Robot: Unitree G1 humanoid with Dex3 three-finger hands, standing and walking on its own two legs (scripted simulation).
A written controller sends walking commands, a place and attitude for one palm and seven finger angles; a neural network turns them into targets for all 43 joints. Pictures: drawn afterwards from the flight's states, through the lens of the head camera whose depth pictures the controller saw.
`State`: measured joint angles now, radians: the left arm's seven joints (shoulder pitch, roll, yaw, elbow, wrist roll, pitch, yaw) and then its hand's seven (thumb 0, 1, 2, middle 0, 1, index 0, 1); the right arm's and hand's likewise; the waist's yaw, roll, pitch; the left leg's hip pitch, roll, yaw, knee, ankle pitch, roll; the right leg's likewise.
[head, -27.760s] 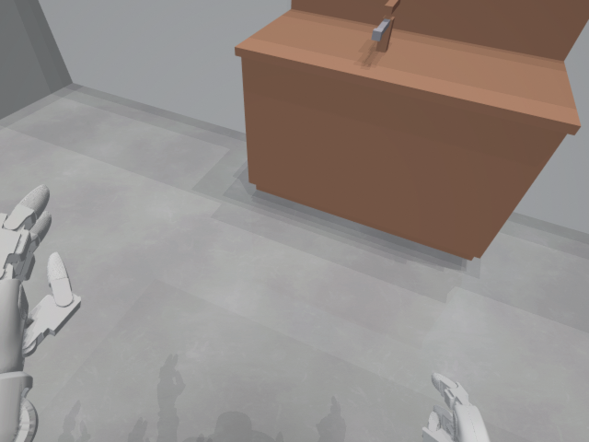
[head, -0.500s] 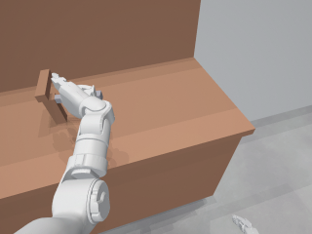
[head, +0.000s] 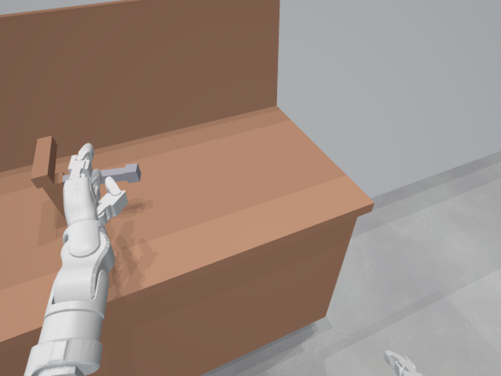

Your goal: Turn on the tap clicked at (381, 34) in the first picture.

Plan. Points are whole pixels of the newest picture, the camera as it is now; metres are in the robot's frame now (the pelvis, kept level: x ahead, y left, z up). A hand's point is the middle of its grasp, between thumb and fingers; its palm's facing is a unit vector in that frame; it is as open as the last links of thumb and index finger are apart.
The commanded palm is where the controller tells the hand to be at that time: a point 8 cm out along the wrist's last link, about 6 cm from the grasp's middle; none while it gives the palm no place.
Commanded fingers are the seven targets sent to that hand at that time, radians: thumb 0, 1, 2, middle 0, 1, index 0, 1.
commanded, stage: draw the hand back beside the body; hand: left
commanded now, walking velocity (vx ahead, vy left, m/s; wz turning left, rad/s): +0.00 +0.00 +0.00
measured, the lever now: (132, 173) +0.49 +0.26 +0.07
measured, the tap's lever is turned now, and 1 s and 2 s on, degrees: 77 77 77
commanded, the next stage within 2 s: step back with the hand held close in 1.16 s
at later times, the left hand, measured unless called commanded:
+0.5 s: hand (66, 244) +0.25 +0.25 +0.15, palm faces +0.33 -0.91 -0.23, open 7.6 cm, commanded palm +0.21 +0.29 +0.17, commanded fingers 0.00 0.90 0.90 -0.19 -0.28 -0.19 -0.28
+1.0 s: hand (6, 291) +0.18 +0.28 +0.16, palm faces +0.46 -0.82 -0.34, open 7.4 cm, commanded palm +0.14 +0.32 +0.17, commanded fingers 0.00 0.90 0.90 -0.20 -0.30 -0.20 -0.30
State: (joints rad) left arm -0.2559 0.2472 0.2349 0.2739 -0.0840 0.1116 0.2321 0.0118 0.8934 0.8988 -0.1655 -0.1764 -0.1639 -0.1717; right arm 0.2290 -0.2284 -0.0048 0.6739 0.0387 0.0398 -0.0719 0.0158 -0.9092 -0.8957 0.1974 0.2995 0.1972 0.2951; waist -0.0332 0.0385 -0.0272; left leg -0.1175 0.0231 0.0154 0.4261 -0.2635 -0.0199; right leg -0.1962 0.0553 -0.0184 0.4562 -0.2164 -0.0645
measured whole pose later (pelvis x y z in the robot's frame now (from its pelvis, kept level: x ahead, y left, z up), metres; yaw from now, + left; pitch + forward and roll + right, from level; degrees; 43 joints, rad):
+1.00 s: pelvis +0.00 +0.03 +0.01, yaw +3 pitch -6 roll -1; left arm 0.42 0.33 0.27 -0.38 -0.07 -0.12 0.10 0.01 0.89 0.90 -0.21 -0.30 -0.21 -0.30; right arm 0.17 -0.22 0.01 0.64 0.00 -0.08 -0.04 0.02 -0.91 -0.90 0.20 0.30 0.20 0.30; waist 0.08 0.06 0.05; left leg -0.02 -0.01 -0.02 0.36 -0.23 0.01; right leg -0.05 0.02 -0.05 0.33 -0.17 -0.03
